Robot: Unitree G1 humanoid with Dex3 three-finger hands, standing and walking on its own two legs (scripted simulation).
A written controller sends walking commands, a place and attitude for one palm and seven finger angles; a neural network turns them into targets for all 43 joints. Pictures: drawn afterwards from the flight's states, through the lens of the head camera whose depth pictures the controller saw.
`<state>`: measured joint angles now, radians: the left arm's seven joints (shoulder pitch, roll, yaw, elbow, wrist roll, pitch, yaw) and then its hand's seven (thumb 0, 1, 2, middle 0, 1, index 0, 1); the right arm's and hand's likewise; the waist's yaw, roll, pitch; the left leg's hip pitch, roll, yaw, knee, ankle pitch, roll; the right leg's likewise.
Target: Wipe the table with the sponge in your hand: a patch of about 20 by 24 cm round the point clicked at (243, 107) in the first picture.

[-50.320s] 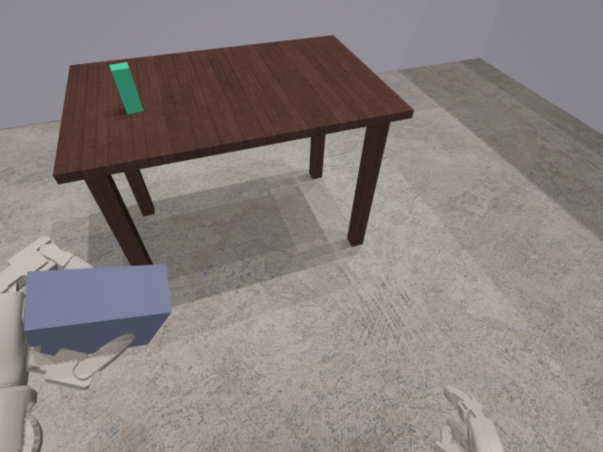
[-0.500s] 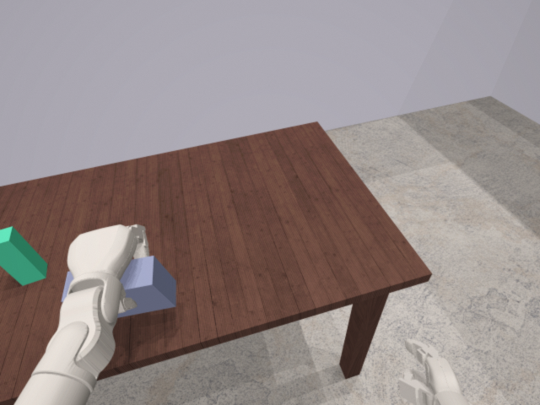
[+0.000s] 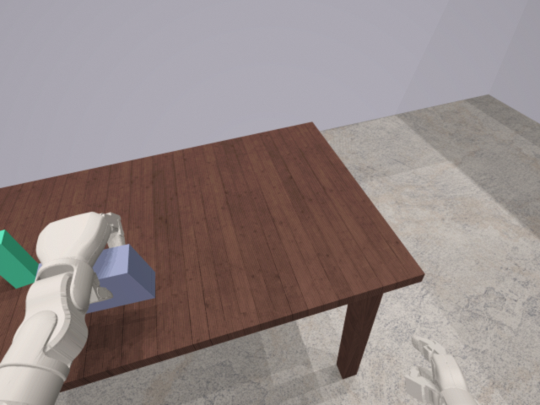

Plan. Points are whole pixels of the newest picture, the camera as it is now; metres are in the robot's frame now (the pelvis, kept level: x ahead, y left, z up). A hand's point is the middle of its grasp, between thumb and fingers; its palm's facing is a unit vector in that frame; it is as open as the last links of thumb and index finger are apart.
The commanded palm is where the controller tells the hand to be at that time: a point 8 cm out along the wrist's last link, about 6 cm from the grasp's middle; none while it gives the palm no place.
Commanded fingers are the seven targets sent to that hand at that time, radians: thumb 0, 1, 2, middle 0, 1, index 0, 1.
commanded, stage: lift the sponge slowly off the table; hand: left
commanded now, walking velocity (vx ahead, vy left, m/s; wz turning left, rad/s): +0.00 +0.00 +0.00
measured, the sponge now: (106, 285) +0.27 +0.32 +0.03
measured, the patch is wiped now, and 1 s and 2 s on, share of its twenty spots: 1.00 1.00 1.00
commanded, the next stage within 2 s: bring the sponge back beside the body in 0.40 s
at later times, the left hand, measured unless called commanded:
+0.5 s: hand (94, 243) +0.29 +0.32 +0.11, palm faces -0.02 -0.08 -1.00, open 9.0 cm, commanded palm +0.26 +0.31 +0.18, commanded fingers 0.00 0.10 1.30 -1.20 -1.60 -1.20 -1.60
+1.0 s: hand (86, 273) +0.24 +0.30 +0.10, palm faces +0.01 -0.12 -0.99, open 9.0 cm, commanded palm +0.21 +0.30 +0.18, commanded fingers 0.00 0.10 1.30 -1.20 -1.60 -1.20 -1.60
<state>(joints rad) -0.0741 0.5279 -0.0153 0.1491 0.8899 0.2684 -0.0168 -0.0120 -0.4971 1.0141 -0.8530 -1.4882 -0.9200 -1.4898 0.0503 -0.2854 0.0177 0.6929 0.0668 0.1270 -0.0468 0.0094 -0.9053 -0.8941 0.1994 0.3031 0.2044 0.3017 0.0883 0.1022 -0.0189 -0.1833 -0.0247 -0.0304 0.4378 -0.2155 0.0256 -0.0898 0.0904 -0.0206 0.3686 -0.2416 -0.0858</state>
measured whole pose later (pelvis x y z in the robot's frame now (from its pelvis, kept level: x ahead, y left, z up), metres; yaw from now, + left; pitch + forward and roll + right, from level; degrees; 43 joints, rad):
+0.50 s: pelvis +0.00 +0.02 +0.00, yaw +0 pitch -2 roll -1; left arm -0.17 0.53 -0.04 0.17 0.89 0.29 -0.08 -0.01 -0.50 1.01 -0.85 -1.49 -0.92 -1.49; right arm 0.05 -0.28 0.03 0.68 0.07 0.14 -0.04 0.01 -0.90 -0.89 0.20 0.30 0.20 0.30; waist 0.08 0.11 -0.02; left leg -0.19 -0.05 -0.03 0.42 -0.20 0.05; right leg -0.10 0.07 -0.02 0.36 -0.23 -0.06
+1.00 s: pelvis -0.01 +0.03 +0.00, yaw +1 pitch -3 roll -1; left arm 0.01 0.49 -0.09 -0.09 0.89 0.36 -0.07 -0.01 -0.50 1.02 -0.86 -1.49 -0.92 -1.49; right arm -0.01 -0.25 0.05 0.66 0.06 0.13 -0.01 0.01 -0.90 -0.89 0.20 0.30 0.20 0.30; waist 0.12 0.11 -0.01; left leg -0.16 -0.06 -0.03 0.41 -0.19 0.06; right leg -0.06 0.06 -0.02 0.35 -0.23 -0.05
